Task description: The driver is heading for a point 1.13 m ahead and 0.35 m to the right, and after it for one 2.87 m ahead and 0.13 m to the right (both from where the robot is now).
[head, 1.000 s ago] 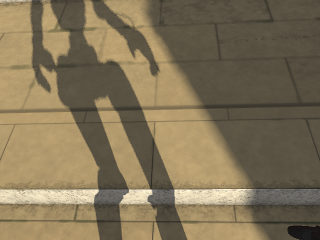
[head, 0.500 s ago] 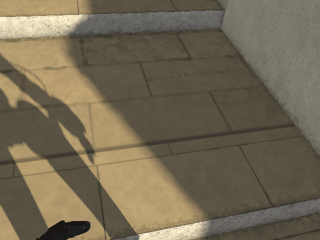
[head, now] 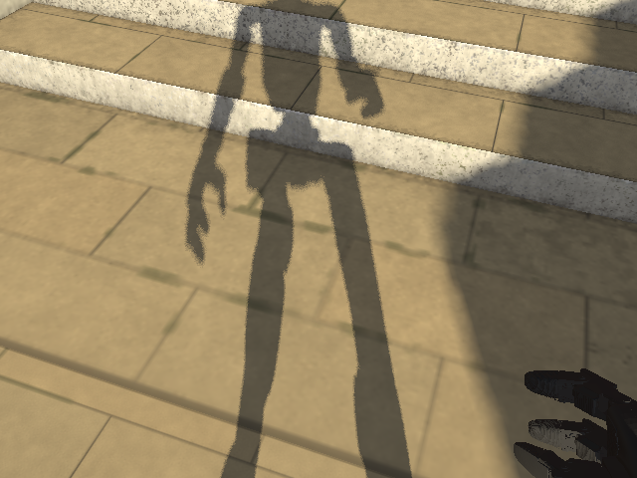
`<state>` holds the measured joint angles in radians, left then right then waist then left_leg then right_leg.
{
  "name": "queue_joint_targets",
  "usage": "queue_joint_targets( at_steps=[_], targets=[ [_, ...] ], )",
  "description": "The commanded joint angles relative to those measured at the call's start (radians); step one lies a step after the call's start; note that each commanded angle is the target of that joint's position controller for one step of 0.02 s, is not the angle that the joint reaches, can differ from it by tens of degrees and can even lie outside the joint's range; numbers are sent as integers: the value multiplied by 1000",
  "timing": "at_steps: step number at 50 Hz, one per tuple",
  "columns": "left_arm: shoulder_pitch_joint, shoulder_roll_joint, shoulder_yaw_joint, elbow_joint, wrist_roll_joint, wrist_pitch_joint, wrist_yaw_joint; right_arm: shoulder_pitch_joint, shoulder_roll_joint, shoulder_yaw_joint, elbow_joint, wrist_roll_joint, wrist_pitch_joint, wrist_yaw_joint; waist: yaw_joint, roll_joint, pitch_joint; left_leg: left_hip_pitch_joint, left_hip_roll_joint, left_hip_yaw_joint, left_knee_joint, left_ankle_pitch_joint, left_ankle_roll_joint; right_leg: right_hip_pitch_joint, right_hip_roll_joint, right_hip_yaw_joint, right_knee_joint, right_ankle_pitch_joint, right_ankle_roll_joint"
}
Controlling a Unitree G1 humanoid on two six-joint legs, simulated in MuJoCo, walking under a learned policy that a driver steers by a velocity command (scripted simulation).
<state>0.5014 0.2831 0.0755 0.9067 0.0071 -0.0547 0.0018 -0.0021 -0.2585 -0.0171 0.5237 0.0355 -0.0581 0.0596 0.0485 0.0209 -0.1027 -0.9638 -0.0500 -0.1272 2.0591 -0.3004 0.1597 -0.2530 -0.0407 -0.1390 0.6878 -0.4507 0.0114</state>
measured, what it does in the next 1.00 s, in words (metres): climbs, turning right: left foot 0.13 m higher, then right foot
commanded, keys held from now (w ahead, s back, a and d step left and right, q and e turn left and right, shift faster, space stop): w+e+shift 0.96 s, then w+shift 0.04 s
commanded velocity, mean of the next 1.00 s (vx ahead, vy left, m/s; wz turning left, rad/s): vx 0.99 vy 0.00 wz -0.74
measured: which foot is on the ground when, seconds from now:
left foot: up 0.00-0.20, down 0.22-0.64, up 0.66-1.00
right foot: down 0.00-0.22, up 0.24-0.66, down 0.68-1.00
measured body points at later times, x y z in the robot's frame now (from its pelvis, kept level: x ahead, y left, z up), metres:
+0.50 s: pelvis +0.40 +0.05 +0.15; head +0.39 +0.05 +0.60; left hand +0.71 +0.20 +0.11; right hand +0.25 -0.18 +0.01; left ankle +0.34 +0.19 -0.58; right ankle +0.47 -0.08 -0.44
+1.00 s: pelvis +0.78 -0.10 +0.15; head +0.78 -0.13 +0.60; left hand +0.95 +0.08 +0.04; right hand +0.87 -0.45 +0.15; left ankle +1.07 -0.11 -0.52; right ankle +0.64 -0.07 -0.58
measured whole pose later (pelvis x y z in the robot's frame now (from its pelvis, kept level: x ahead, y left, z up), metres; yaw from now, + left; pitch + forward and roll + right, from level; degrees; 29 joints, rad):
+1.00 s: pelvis +0.78 -0.10 +0.15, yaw -48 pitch +2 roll +2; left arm 0.47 0.16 0.04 0.74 -0.04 -0.06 0.01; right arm -0.11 -0.19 -0.01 0.50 0.02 -0.13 0.00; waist 0.13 0.02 0.00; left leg -0.68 0.04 -0.17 0.64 0.01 -0.08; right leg -0.08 0.14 0.24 0.48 -0.40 -0.13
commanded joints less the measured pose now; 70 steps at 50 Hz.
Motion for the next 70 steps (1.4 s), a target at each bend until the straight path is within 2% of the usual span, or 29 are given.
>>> queue_joint_targets(
  at_steps=[1, 5, 7, 8, 10, 11, 12, 13, 15, 18, 22, 26, 31, 33, 34, 35, 36, 37, 38, 40, 45, 51, 54, 55, 56, 57, 59, 65, 70],
  targets=[
    [-159, -89, -85, -49, -3, -33, -16, 89, 178, 116, -72, -19, 14, 10, -184, -6, 320, -247, 75, -14, 4, 5, -56, -292, -171, 283, -481, -44, -197],
    [-26, 49, -64, -38, -26, -36, 36, -162, 143, 153, -219, -50, -24, 3, -110, 52, 240, -293, 254, 106, -290, 53, -145, -144, -182, 339, -597, -60, -199],
    [82, 75, -47, -19, -69, -18, 52, -315, 151, 174, -294, -54, -50, 13, -36, 17, 114, 252, 248, 210, -756, -24, -151, -234, -196, 284, -751, 113, -195],
    [150, 70, -56, 5, -56, -27, 42, -300, 114, 142, -271, -22, -58, 5, -30, -23, 48, 503, 159, 314, -830, -100, -165, -207, -185, 276, -686, 472, -209],
    [71, 236, -29, 17, 2, -50, 8, 162, -74, 24, -180, -3, -50, -37, -305, -324, -200, 833, 69, 171, -961, -212, -109, 54, -204, 253, -226, 1538, -154],
    [-17, 244, -11, -28, 5, -57, 17, 426, -210, -40, -106, -28, -43, -46, -416, -264, -306, 1050, 180, -111, -1116, -236, -64, -59, -175, 324, 135, 1405, -109],
    [34, -14, -45, -105, -1, -89, 2, 575, -332, -71, 29, -32, -49, -44, -285, 399, -443, 1286, 411, -720, -1602, -521, -26, -364, 49, 362, 593, 393, -101],
    [62, -76, -37, -77, -40, -105, -18, 541, -247, -54, 38, -32, -54, -49, -235, 293, -459, 1220, 556, -1058, -1854, -699, -6, -502, 98, 487, 1022, 358, -102],
    [-188, -142, -43, -204, -60, -67, -27, 349, -38, -10, 136, -4, -47, -20, -145, 124, -43, 889, 520, -646, -1793, -506, 1, -685, 4, 296, 1229, 385, -111],
    [-194, -152, -54, -259, -67, 12, -63, 268, 195, 24, 275, -64, -44, -10, -12, 85, 129, 650, 382, -18, -1622, -66, -125, -624, -74, 265, 1183, 386, -184],
    [-248, -113, -56, -320, -49, 75, -48, 241, 118, 7, 325, -69, -31, -57, 36, 54, 251, 643, 330, 292, -1798, 160, -151, -651, -66, 198, 860, 327, -163],
    [-276, 13, -24, -357, -43, 68, -64, 191, -99, -27, 284, -66, -54, -110, 74, 0, 213, 723, 247, 470, -1931, 198, -136, -447, -68, 56, 463, 495, -130],
    [-214, 126, 38, -348, -75, 62, -75, 235, -296, -84, 232, -43, -13, -109, 126, 138, 70, 1055, 325, 461, -1595, 1232, -104, -116, 54, -96, 206, 352, -175],
    [150, 230, 99, -235, -73, 80, -59, 157, -265, -89, 193, -26, -8, -93, 270, 101, -24, 900, 283, 418, -1073, 1165, -89, 301, 73, -25, -18, 324, -256],
    [184, 189, 86, -169, -55, 80, -48, 90, -95, -49, 177, -25, -29, -82, 240, -146, 159, 556, 107, 358, -588, 180, -124, 353, 32, 119, -76, 321, -309],
    [52, 136, 41, -191, -18, 44, -73, 172, 67, -7, 97, -39, -77, -69, 10, -424, 202, 239, -40, 192, -283, -286, -124, 366, 43, 430, -69, 513, -376],
    [-20, 95, 21, -257, -3, 8, -74, 229, 39, 2, -6, -5, -124, -52, -50, -432, 4, 80, -55, -5, -257, -209, -111, 460, -119, 930, -361, 35, -523],
    [-21, 84, 27, -278, -5, -13, -77, 128, -67, -15, -23, 23, -151, -41, -20, -226, 44, 21, -10, -30, -336, -142, -90, 411, -195, 1069, -514, -191, -486],
    [-60, 85, 26, -279, -14, -33, -79, 81, -85, -21, -27, 14, -152, -41, -55, 2, 89, 63, 38, -44, -470, -47, -86, 276, -202, 1046, -513, -238, -428],
    [-142, 98, 25, -296, -18, -59, -60, 96, -64, -22, -14, -28, -120, -55, -113, 140, 131, 184, 83, -71, -626, 19, -134, 34, -134, 935, -461, -158, -404],
    [-135, 43, 6, -277, -32, -35, 18, -111, -23, -16, -64, -56, -87, -78, -35, 42, 207, 383, 91, 36, -1154, 219, -228, -234, 43, 576, -466, 145, -331],
    [-65, 44, 24, -206, -54, -15, 28, -163, -62, -62, -82, 12, -88, -60, 39, -138, 122, 595, 33, 52, -1558, 376, -248, -18, 33, 560, -316, 184, -236],
    [-149, 72, 26, -228, 1, -11, 3, 220, -160, -111, 11, 4, -97, -59, -168, -205, -89, 925, 50, 105, -1489, 190, -124, 80, 26, 459, 126, 816, -169],
    [-183, -23, -7, -261, 27, -25, -9, 483, -205, -108, 66, -15, -83, -63, -258, -27, -244, 1244, 166, -112, -1434, -20, -59, -138, 61, 405, 549, 615, -145],
    [31, -102, -29, -258, -63, -39, -15, 516, -250, -116, 137, -44, -91, -36, -109, 574, -293, 1417, 401, -836, -1783, -422, 171, -502, 209, 357, 833, -33, -79],
    [-15, -20, -29, -240, -81, -46, -10, 444, -125, -93, 115, -33, -81, -35, -130, 390, -126, 1352, 387, -944, -1854, -674, 167, -649, 98, 347, 867, 17, -108],
    [-346, 6, -36, -326, -9, -69, -12, 390, -87, -81, 120, -39, -66, -34, -147, -3, 77, 1046, 273, -634, -1837, -269, 104, -587, 47, 280, 763, 102, -116],
    [-502, -39, -58, -419, 29, -94, -10, 315, -109, -72, 167, -7, -54, -58, -35, 13, 134, 715, 137, -296, -1798, 578, 88, -275, 51, 203, 117, 139, -7],
    [-527, 54, -11, -422, 3, -76, -4, 351, -165, -105, 167, 17, -11, -94, -14, 64, 64, 589, 62, -305, -1691, 457, -49, 126, 126, 244, -213, 561, -4]
  ],
)
Keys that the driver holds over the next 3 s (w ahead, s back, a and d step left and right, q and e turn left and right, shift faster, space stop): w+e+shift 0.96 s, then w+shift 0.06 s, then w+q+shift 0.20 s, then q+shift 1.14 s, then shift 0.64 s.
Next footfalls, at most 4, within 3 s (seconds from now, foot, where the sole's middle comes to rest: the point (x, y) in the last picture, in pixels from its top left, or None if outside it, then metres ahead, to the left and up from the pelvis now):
0.22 left None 0.38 0.19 -0.62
0.68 right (388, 414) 0.68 -0.10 -0.62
1.08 left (421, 270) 1.09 -0.19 -0.62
1.46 right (554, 271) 1.12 -0.53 -0.62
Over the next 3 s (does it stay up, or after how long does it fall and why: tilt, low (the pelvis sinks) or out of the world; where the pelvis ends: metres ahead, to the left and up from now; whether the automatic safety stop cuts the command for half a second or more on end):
stays up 1.13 -0.38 0.15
